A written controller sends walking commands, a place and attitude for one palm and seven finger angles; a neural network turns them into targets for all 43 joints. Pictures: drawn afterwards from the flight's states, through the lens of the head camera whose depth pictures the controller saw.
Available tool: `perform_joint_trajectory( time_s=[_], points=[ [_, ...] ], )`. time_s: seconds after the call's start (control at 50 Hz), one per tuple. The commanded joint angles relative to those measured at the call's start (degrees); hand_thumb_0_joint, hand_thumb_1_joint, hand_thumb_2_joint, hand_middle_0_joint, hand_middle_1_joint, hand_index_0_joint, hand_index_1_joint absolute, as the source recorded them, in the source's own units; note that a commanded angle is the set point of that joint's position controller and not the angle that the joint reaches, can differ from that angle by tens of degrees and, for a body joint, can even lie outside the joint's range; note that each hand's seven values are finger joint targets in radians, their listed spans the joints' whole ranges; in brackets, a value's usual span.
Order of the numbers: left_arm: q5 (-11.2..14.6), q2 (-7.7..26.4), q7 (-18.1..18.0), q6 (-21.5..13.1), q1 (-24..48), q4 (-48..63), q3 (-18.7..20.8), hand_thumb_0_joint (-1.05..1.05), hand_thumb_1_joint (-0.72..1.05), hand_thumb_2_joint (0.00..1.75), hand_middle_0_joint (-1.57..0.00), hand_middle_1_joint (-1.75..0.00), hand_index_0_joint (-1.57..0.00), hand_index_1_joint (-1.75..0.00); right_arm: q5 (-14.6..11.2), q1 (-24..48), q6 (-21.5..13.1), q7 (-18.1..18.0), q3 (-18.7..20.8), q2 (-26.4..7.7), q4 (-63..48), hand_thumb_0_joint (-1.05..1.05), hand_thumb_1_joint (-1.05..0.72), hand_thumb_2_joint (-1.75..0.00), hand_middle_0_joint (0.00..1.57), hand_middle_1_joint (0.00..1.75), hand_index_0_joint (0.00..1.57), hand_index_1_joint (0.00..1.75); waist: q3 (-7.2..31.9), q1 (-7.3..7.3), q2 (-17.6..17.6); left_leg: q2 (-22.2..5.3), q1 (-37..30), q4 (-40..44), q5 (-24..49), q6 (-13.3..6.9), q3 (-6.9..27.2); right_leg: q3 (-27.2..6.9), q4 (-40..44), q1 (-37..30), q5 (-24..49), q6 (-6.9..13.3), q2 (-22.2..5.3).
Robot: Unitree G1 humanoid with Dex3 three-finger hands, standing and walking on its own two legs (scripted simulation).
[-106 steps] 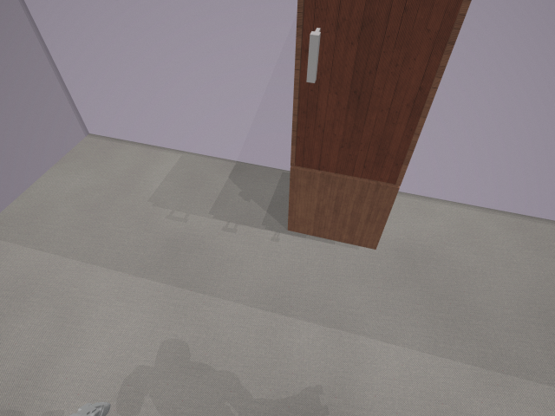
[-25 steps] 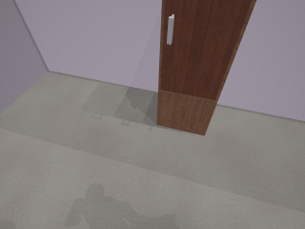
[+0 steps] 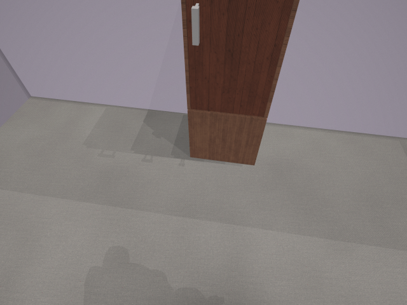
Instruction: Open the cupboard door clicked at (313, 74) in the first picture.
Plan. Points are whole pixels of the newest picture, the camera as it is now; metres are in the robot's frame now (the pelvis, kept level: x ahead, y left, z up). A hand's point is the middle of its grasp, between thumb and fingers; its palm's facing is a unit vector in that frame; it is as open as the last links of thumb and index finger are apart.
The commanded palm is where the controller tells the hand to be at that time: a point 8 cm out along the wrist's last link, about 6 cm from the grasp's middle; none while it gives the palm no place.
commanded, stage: turn to face it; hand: left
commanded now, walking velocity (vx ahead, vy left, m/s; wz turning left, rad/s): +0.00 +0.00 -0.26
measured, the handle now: (196, 24) +1.00 +0.08 +0.09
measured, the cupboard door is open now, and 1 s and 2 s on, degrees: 0 0 0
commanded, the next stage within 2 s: take the last steps up to it in 0.08 s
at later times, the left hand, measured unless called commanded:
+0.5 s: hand out of the picture +0.02 +0.18 -0.17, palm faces -0.06 -0.98 -0.18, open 7.4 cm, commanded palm none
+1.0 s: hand (135, 254) +0.26 +0.19 -0.16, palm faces -0.16 -0.98 -0.15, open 7.4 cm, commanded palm none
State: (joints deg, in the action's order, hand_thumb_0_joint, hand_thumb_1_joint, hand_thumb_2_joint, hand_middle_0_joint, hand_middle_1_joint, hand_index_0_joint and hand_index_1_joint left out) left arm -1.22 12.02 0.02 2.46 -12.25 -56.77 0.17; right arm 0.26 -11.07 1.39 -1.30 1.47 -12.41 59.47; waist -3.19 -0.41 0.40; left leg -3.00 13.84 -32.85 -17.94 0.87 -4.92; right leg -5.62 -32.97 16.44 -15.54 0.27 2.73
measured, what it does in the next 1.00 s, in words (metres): walks ahead: left foot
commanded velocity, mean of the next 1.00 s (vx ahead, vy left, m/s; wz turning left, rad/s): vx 0.25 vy -0.03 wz -0.08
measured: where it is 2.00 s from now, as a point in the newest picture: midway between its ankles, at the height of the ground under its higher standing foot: (224, 264)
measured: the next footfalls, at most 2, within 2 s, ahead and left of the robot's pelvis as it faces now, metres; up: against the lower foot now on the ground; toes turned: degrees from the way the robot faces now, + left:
left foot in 0.62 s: +0.14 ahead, +0.12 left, +0.00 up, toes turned +1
right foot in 1.16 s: +0.36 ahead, -0.16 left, +0.00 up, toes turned -18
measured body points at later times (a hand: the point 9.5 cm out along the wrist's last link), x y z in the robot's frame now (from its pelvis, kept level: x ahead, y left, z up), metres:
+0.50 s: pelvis +0.02 +0.01 +0.01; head +0.02 +0.01 +0.46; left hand +0.02 +0.23 -0.15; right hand +0.03 -0.24 -0.14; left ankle +0.05 +0.11 -0.69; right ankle -0.02 -0.10 -0.73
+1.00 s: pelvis +0.17 +0.02 +0.01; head +0.18 +0.04 +0.46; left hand +0.27 +0.24 -0.15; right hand +0.02 -0.14 -0.13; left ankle +0.10 +0.12 -0.73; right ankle +0.24 -0.14 -0.67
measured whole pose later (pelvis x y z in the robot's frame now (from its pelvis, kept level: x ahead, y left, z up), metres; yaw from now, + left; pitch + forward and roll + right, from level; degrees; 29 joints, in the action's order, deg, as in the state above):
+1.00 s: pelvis +0.17 +0.02 +0.01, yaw -10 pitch -1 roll +0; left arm -1.9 10.5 1.2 0.7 -11.3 -60.7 4.0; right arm 1.0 -28.7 -4.2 -2.2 1.1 -3.3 67.6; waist -1.6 -2.0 -2.2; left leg -0.8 -0.5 -17.7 -17.2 -1.7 -10.5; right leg 4.0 -53.7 33.8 -8.7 -1.7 -6.8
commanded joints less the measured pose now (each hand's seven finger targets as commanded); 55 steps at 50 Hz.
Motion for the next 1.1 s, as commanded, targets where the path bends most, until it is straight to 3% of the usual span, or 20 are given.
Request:
perform_joint_trajectory(
  time_s=[0.0, 0.04, 0.08, 0.12, 0.18, 0.24, 0.28, 0.3, 0.38, 0.5, 0.56, 0.58, 0.6, 0.62, 0.68, 0.76, 0.9, 1.0, 1.06, 1.08],
  points=[
    [0.01, 11.18, -1.10, -0.74, 0.84, 5.04, 3.50, 0.00, 0.90, 0.90, -0.20, -0.30, -0.20, -0.30, 0.25, -3.86, -1.12, -0.43, 1.81, -6.22, -3.08, 0.00, -0.90, -0.90, 0.20, 0.30, 0.20, 0.30, 2.95, -1.21, -6.58, -1.44, -3.23, 1.21, -0.27, -0.61, 2.69, -12.45, 11.19, 6.57, 4.27, 4.85, -10.05],
    [0.05, 8.97, -0.90, -0.54, 1.40, 5.68, 3.40, 0.00, 0.90, 0.90, -0.20, -0.30, -0.20, -0.30, 0.46, -4.67, -1.48, -0.46, 2.19, -6.96, -2.84, 0.00, -0.90, -0.90, 0.20, 0.30, 0.20, 0.30, 2.43, -1.33, 0.18, -5.21, -4.50, 6.77, -0.52, -2.29, 6.17, -7.28, 6.27, 9.62, 0.95, 2.78, -5.53],
    [0.12, 5.62, -0.56, -0.45, 0.98, 6.19, 3.26, 0.00, 0.90, 0.90, -0.20, -0.30, -0.20, -0.30, 0.64, -4.76, -1.97, -0.64, 2.94, -9.86, -3.27, 0.00, -0.90, -0.90, 0.20, 0.30, 0.20, 0.30, 2.31, -0.93, 10.48, -14.71, -1.60, 17.04, -2.69, -7.13, 15.93, 1.89, -8.66, 9.22, -2.57, 0.01, -0.19],
    [-0.21, 5.03, -0.54, -0.14, -0.17, 5.86, 3.85, 0.00, 0.90, 0.90, -0.20, -0.30, -0.20, -0.30, 0.78, -2.84, -2.45, -0.94, 2.95, -9.25, -4.01, 0.00, -0.90, -0.90, 0.20, 0.30, 0.20, 0.30, 2.72, 0.06, 9.78, -19.29, 1.11, 18.57, 6.94, -11.72, 16.54, 3.81, -22.64, 8.54, -12.55, -0.90, -2.72],
    [-0.08, 1.61, -0.10, -0.72, -2.80, 4.38, 3.29, 0.00, 0.90, 0.90, -0.20, -0.30, -0.20, -0.30, 1.65, -2.79, -2.29, -0.92, 2.72, -8.77, -3.02, 0.00, -0.90, -0.90, 0.20, 0.30, 0.20, 0.30, 3.88, 1.19, 6.82, -15.97, -0.94, 12.49, 15.15, -9.84, 8.31, 7.56, -12.75, 3.62, -12.23, -0.72, -4.09],
    [-0.46, 1.84, 0.24, -1.92, -8.33, 1.45, 3.03, 0.00, 0.90, 0.90, -0.20, -0.30, -0.20, -0.30, 1.19, -5.67, -1.81, -0.31, 2.56, -7.65, -1.39, 0.00, -0.90, -0.90, 0.20, 0.30, 0.20, 0.30, 3.68, 2.13, 3.58, -10.74, 4.52, 4.37, -3.60, -4.72, 3.38, 9.15, 6.87, -8.94, -3.32, -0.22, -3.13],
    [-0.59, 9.89, -0.74, -2.90, -12.89, 0.05, 4.51, 0.00, 0.90, 0.90, -0.20, -0.30, -0.20, -0.30, 0.69, -1.82, -1.90, 0.61, 1.44, -2.08, -4.64, 0.00, -0.90, -0.90, 0.20, 0.30, 0.20, 0.30, -1.36, 4.77, -16.04, -0.89, 23.44, -17.61, -16.96, 0.62, -3.71, -20.94, 22.57, -12.78, -14.16, 9.66, -22.25],
    [-0.19, 9.68, -1.10, -3.42, -15.09, -0.38, 4.66, 0.00, 0.90, 0.90, -0.20, -0.30, -0.20, -0.30, 1.19, 2.17, -1.83, 0.79, 1.60, -3.72, -5.97, 0.00, -0.90, -0.90, 0.20, 0.30, 0.20, 0.30, -2.42, 6.02, -13.27, -2.12, 24.94, -23.16, -14.12, -0.02, 1.75, -24.06, 24.50, -10.43, -15.18, 12.25, -22.91],
    [-0.57, 6.46, -1.40, -4.84, -8.48, -0.34, 3.82, 0.00, 0.90, 0.90, -0.20, -0.30, -0.20, -0.30, 1.39, -1.96, -2.28, 1.88, 2.14, -2.40, -3.39, 0.00, -0.90, -0.90, 0.20, 0.30, 0.20, 0.30, -2.71, 0.66, -6.49, -3.73, 18.81, -24.58, -4.71, 0.24, 1.82, -11.76, 22.03, -3.98, -10.34, 11.12, -17.94],
    [-0.63, 6.78, -0.83, -5.31, -10.95, -2.91, 4.03, 0.00, 0.90, 0.90, -0.20, -0.30, -0.20, -0.30, 0.77, -1.29, -3.09, 2.32, 1.96, -0.12, -4.35, 0.00, -0.90, -0.90, 0.20, 0.30, 0.20, 0.30, -3.51, 0.98, -8.51, -1.83, 9.28, -8.98, -1.57, 0.14, -1.10, -6.06, 21.59, -0.89, -7.63, 9.54, -15.84],
    [-0.20, 5.41, -0.60, -4.91, -10.20, -3.63, 4.06, 0.00, 0.90, 0.90, -0.20, -0.30, -0.20, -0.30, 0.62, -8.47, -4.19, 1.63, 1.96, -0.89, -1.59, 0.00, -0.90, -0.90, 0.20, 0.30, 0.20, 0.30, -0.96, -1.92, -3.43, -0.10, -6.53, 3.24, 3.03, 0.20, -3.14, -1.35, 14.06, 4.67, -9.90, 6.52, -11.61],
    [-0.11, 3.28, -0.34, -4.66, -10.66, -3.26, 3.74, 0.00, 0.90, 0.90, -0.20, -0.30, -0.20, -0.30, 0.78, -13.98, -4.66, 0.95, 2.47, -3.42, 0.23, 0.00, -0.90, -0.90, 0.20, 0.30, 0.20, 0.30, 0.78, -3.84, 3.97, -3.80, -14.67, 7.98, -2.75, -0.90, 2.41, 0.95, 4.54, 9.94, -9.68, 4.91, -8.62],
    [0.26, -0.37, 0.12, -4.49, -10.69, -2.03, 3.18, 0.00, 0.90, 0.90, -0.20, -0.30, -0.20, -0.30, 1.63, -20.23, -4.95, 0.41, 3.76, -9.01, 1.86, 0.00, -0.90, -0.90, 0.20, 0.30, 0.20, 0.30, 1.55, -5.63, 18.27, -17.52, -18.88, 17.23, -13.40, -5.69, 21.49, 8.30, -12.97, 18.73, -13.83, 1.85, -2.18],
    [-0.28, 0.66, -0.10, -4.58, -7.59, -0.13, 3.18, 0.00, 0.90, 0.90, -0.20, -0.30, -0.20, -0.30, 1.73, -23.18, -4.53, 0.11, 3.83, -10.67, 2.42, 0.00, -0.90, -0.90, 0.20, 0.30, 0.20, 0.30, 1.38, -6.45, 18.71, -23.34, -16.11, 24.85, -20.23, -8.40, 32.42, 8.32, -25.04, 22.15, -17.31, 1.53, -1.33],
    [-0.92, 0.75, 0.78, -4.35, -4.66, -1.50, 3.60, 0.00, 0.90, 0.90, -0.20, -0.30, -0.20, -0.30, 1.18, -14.02, -5.12, -0.41, 1.92, -3.85, 0.90, 0.00, -0.90, -0.90, 0.20, 0.30, 0.20, 0.30, -5.42, -2.11, 4.43, -19.32, -3.99, 26.46, -15.13, -8.42, 23.15, 5.12, -34.49, 22.27, -4.88, 1.17, -8.02],
    [-0.81, -1.34, 1.10, -3.33, -8.73, -4.06, 3.66, 0.00, 0.90, 0.90, -0.20, -0.30, -0.20, -0.30, 0.58, -14.97, -6.67, -1.06, 1.01, -0.57, 2.65, 0.00, -0.90, -0.90, 0.20, 0.30, 0.20, 0.30, -3.01, 0.56, 6.17, -12.65, -5.96, 24.34, 7.44, -5.52, 8.65, 6.71, -31.96, 19.06, 4.07, -1.01, -8.27],
    [-0.63, -1.45, 1.35, -2.65, 0.78, -0.86, 3.70, 0.00, 0.90, 0.90, -0.20, -0.30, -0.20, -0.30, 0.79, -20.67, -6.66, -1.29, 0.95, 0.37, 6.01, 0.00, -0.90, -0.90, 0.20, 0.30, 0.20, 0.30, -5.83, -0.69, 4.84, -13.79, -10.97, 23.47, 18.24, -8.50, 5.25, 9.05, -24.09, 25.63, 7.14, -2.33, -10.29],
    [-0.27, -2.21, 1.52, -3.33, 9.42, 1.86, 3.24, 0.00, 0.90, 0.90, -0.20, -0.30, -0.20, -0.30, 1.45, -23.38, -6.12, -1.06, 1.37, 0.00, 7.67, 0.00, -0.90, -0.90, 0.20, 0.30, 0.20, 0.30, -7.90, -3.22, 5.87, -14.33, -10.72, 22.20, 20.71, -9.33, 3.38, 11.59, -10.37, 20.15, 5.27, -0.85, -9.13],
    [-0.26, -1.74, 1.44, -4.13, 9.45, 2.01, 3.45, 0.00, 0.90, 0.90, -0.20, -0.30, -0.20, -0.30, 1.78, -23.33, -5.72, -1.02, 1.82, -0.62, 8.14, 0.00, -0.90, -0.90, 0.20, 0.30, 0.20, 0.30, -6.31, -2.94, 5.69, -14.57, -10.79, 17.77, 26.45, -8.94, 2.89, 13.17, -4.00, 12.52, 2.13, 1.01, -6.65],
    [-0.29, -1.31, 1.38, -4.47, 5.44, 1.04, 3.76, 0.00, 0.90, 0.90, -0.20, -0.30, -0.20, -0.30, 1.63, -22.05, -5.66, -1.10, 1.85, -1.46, 7.97, 0.00, -0.90, -0.90, 0.20, 0.30, 0.20, 0.30, -3.99, -0.63, 5.82, -14.13, -11.11, 13.22, 33.08, -8.36, 1.53, 14.17, -1.47, 7.05, 2.10, 1.84, -5.17]
  ],
)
